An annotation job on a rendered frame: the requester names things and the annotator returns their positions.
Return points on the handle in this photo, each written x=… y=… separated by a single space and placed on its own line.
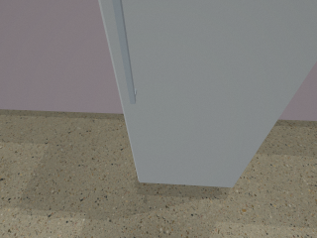
x=123 y=40

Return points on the fridge door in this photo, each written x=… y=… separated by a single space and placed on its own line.
x=212 y=79

